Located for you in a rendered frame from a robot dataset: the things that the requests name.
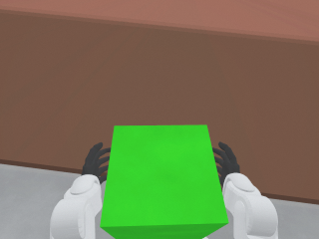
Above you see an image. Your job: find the robot right hand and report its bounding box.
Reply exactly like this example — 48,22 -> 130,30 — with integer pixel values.
212,141 -> 240,187

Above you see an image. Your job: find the robot left forearm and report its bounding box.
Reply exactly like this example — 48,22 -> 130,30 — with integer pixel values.
50,174 -> 103,239

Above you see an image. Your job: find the carton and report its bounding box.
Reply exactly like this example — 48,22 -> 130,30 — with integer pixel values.
100,124 -> 229,239

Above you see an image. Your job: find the robot left hand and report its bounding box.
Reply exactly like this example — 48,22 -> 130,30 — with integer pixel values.
81,142 -> 111,184

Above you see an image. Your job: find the robot right forearm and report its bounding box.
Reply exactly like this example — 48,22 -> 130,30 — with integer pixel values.
222,172 -> 278,239

